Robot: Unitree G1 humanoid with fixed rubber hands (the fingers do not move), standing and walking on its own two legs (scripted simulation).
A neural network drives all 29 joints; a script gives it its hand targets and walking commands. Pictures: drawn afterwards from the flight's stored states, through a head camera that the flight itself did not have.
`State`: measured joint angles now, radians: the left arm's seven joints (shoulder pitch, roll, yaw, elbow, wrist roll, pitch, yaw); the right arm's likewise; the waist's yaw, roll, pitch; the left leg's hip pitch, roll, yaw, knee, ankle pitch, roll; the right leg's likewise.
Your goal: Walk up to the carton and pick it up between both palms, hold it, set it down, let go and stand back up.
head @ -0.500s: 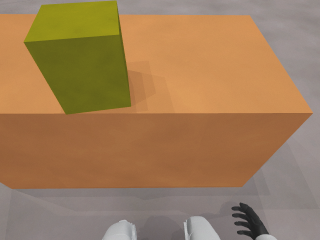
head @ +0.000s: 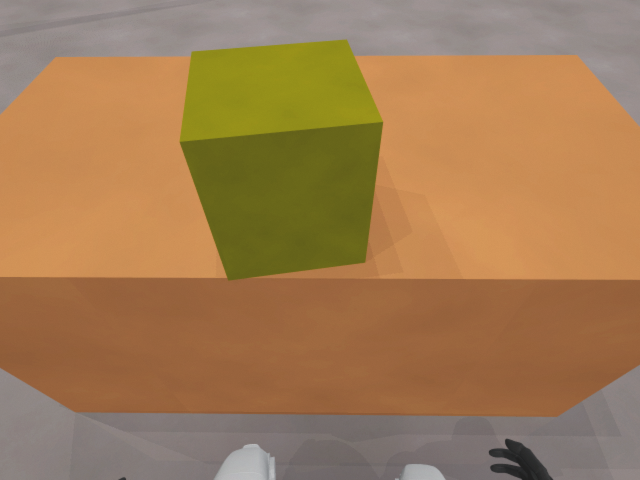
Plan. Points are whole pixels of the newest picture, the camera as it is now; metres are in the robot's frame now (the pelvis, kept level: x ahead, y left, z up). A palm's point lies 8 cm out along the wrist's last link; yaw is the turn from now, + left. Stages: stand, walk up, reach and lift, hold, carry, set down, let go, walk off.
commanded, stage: walk up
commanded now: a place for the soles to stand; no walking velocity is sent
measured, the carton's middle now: (285, 165) +0.50 +0.06 +0.11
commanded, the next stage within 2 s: none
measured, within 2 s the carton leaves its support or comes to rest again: neither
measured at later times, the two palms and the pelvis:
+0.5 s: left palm (111, 409) +0.22 +0.28 -0.05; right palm (506, 476) +0.14 -0.20 -0.05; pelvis +0.05 +0.05 +0.04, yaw -7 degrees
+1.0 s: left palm (107, 431) +0.20 +0.28 -0.06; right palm out of the picture +0.10 -0.22 -0.06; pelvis +0.05 +0.05 +0.04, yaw -11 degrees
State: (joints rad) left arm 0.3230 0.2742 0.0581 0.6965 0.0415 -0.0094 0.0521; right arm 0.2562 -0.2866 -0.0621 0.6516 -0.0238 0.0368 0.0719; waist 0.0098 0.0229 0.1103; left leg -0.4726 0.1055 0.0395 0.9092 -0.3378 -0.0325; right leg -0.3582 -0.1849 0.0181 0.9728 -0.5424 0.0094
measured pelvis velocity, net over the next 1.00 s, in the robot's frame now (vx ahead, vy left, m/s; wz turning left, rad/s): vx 0.05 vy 0.05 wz -0.19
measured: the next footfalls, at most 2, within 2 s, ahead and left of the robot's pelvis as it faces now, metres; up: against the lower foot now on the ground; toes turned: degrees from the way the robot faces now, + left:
right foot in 0.20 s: +0.15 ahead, -0.06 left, +0.00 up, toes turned -4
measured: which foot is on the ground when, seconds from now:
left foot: down 0.00-1.00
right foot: up 0.00-0.18, down 0.20-1.00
